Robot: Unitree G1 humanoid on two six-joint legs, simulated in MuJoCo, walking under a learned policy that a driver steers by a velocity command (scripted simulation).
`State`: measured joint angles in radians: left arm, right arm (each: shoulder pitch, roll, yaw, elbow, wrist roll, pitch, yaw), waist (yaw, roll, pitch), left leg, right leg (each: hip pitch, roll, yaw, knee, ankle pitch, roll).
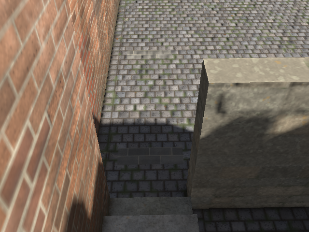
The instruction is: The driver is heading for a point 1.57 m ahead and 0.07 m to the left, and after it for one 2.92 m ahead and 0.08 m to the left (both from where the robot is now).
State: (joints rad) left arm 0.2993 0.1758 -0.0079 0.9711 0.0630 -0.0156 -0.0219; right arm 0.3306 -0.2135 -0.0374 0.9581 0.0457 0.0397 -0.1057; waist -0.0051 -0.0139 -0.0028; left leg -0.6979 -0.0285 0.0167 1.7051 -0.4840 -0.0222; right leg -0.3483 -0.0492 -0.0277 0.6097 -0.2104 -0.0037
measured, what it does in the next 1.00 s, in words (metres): walks ahead: left foot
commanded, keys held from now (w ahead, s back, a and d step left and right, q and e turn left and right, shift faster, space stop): no key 0.64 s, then w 0.36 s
